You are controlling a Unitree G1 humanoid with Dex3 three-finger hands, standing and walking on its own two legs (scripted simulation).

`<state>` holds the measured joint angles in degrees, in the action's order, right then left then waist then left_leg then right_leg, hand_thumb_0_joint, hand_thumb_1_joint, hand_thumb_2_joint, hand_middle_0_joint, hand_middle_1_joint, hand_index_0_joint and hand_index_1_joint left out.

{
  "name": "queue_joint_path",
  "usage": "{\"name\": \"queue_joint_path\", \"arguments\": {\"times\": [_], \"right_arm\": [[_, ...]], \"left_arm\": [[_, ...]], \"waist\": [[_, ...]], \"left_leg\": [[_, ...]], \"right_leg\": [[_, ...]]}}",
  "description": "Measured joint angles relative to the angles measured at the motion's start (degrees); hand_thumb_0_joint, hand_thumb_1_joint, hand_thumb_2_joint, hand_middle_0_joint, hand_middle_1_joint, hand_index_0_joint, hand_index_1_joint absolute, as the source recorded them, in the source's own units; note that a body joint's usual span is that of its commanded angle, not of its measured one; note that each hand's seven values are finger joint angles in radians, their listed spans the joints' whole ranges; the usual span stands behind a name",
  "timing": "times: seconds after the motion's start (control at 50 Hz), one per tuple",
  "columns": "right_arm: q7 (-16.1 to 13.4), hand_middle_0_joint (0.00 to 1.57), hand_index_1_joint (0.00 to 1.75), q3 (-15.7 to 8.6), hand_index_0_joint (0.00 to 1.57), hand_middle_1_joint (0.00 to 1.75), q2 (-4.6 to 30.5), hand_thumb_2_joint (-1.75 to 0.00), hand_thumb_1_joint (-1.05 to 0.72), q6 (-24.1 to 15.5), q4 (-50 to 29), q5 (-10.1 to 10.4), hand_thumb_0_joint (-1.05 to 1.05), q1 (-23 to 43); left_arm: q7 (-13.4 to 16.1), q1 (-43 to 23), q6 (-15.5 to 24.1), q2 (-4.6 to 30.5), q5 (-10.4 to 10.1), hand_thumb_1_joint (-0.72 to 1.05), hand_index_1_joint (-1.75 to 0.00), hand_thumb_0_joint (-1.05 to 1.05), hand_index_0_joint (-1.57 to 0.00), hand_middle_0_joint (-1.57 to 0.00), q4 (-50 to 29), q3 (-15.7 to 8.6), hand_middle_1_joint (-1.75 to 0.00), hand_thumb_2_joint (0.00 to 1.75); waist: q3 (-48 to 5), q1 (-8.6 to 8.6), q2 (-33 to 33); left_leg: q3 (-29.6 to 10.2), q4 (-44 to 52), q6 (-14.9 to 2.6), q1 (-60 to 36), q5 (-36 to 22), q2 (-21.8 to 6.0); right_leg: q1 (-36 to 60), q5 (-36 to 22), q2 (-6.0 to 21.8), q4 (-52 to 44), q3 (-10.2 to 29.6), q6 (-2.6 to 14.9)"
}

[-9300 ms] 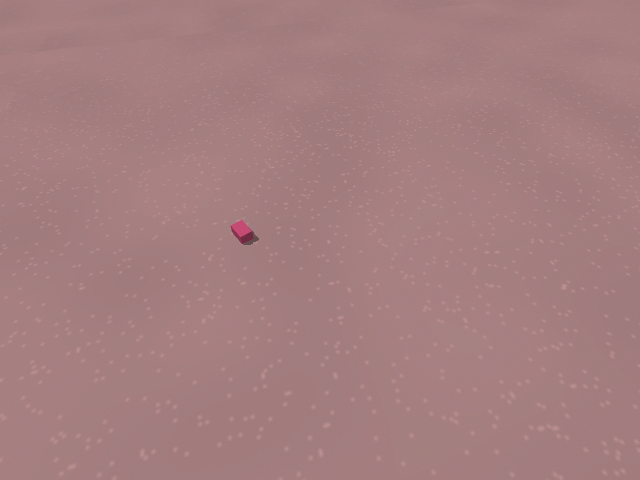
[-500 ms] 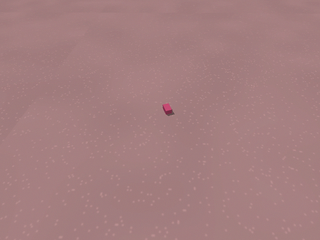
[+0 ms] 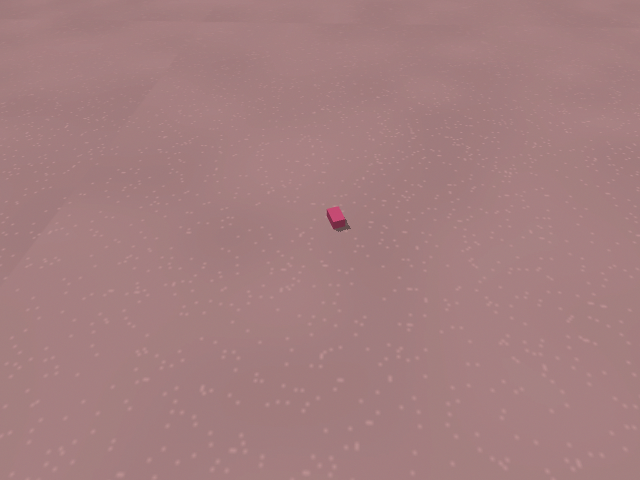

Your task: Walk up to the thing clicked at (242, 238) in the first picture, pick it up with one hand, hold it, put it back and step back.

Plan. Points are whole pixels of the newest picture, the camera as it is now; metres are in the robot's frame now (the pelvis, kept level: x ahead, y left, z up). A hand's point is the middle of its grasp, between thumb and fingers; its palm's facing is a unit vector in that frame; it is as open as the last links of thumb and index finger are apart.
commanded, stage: stand
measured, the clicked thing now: (335, 217) +1.30 -0.02 -0.76
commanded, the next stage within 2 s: none
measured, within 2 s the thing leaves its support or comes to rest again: neither
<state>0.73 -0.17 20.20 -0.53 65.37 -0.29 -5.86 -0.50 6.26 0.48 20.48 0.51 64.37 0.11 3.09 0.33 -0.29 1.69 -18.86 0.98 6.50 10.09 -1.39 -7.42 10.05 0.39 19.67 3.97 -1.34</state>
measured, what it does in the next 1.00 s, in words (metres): stands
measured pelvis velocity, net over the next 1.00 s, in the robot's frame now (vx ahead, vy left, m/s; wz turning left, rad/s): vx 0.01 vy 0.00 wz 0.01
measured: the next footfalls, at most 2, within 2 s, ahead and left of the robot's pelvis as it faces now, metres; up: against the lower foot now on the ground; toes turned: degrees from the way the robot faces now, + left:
none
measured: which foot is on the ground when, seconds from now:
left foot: down 0.00-1.00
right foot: down 0.00-1.00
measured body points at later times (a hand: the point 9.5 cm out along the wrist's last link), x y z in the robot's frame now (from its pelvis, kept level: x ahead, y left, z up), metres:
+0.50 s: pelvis +0.00 +0.00 +0.00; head +0.01 +0.00 +0.45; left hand +0.08 +0.30 -0.13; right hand +0.08 -0.30 -0.13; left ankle +0.00 +0.13 -0.75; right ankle +0.01 -0.14 -0.75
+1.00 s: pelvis +0.01 +0.00 +0.00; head +0.01 +0.00 +0.45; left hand +0.07 +0.30 -0.13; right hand +0.08 -0.30 -0.13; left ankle +0.00 +0.13 -0.75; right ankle +0.01 -0.14 -0.75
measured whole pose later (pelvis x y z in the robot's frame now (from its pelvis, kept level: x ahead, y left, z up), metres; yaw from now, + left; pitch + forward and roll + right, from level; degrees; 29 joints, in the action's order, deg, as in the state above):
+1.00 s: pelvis +0.01 +0.00 +0.00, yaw +0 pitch -2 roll +0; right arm 0.6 -0.3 20.1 -0.3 64.7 -0.3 -6.4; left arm -0.4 7.3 0.3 20.5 0.7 64.0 0.0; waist 3.1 0.2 -0.1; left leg 1.2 -18.8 1.0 6.0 10.5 -1.4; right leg -6.6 10.5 0.4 19.4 3.5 -1.2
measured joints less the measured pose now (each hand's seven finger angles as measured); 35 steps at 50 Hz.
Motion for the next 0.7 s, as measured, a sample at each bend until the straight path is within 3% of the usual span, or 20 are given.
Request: {"name": "queue_joint_path", "arguments": {"times": [0.7], "right_arm": [[-0.2, 0.20, 0.30, -0.2, 0.21, 0.30, 0.0, -0.90, -0.90, 0.2, -0.4, 0.0, 0.01, -0.4]], "left_arm": [[0.2, 0.8, -0.2, -0.1, 0.1, 0.91, -0.30, 0.00, -0.20, -0.21, -0.2, -0.2, -0.30, 0.89]], "waist": [[0.0, -0.14, 0.3]], "left_leg": [[-0.4, 0.3, 0.05, -0.6, 0.2, 0.0]], "right_leg": [[0.8, 0.3, 0.0, -0.4, -0.4, 0.08]]}}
